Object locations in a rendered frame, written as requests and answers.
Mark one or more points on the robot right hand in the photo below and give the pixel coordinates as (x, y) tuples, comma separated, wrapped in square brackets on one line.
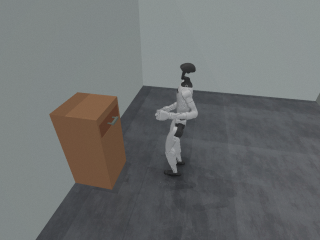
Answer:
[(166, 108)]

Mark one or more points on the robot left foot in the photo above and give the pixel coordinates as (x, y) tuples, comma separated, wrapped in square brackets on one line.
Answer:
[(171, 173)]

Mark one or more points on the cabinet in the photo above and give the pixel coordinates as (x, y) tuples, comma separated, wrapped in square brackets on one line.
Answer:
[(93, 160)]

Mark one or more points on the robot left hand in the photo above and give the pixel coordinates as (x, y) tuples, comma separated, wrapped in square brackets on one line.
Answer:
[(162, 115)]

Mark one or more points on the robot right forearm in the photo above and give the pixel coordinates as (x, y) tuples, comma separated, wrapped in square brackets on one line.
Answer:
[(173, 106)]

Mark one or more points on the robot left forearm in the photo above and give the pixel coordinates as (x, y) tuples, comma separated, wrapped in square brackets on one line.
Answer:
[(182, 116)]

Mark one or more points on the handle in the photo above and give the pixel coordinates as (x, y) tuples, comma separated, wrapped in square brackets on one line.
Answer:
[(114, 121)]

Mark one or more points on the left robot shin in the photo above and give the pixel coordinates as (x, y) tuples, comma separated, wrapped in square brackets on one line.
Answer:
[(171, 158)]

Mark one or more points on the drawer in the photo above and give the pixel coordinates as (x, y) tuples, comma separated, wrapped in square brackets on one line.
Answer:
[(104, 126)]

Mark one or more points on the robot left upper arm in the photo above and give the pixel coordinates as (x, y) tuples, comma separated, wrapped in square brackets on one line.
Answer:
[(187, 96)]

